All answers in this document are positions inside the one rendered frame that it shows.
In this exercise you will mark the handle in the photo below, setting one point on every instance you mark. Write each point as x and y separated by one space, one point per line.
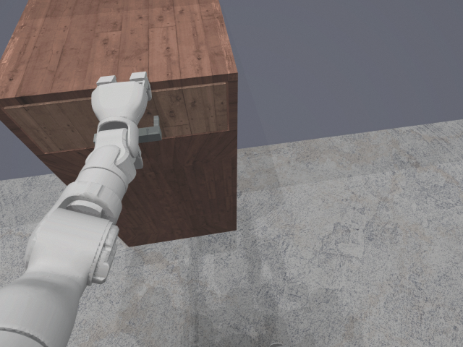
148 134

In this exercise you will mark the left robot forearm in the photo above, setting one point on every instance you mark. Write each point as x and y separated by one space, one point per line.
103 180

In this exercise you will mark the robot left hand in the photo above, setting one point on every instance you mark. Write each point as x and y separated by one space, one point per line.
123 99

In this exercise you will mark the left robot upper arm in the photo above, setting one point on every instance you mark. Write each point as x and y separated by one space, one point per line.
73 250

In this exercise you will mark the cabinet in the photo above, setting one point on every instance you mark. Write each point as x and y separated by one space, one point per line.
59 50

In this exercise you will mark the drawer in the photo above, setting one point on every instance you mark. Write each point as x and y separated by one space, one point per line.
71 124

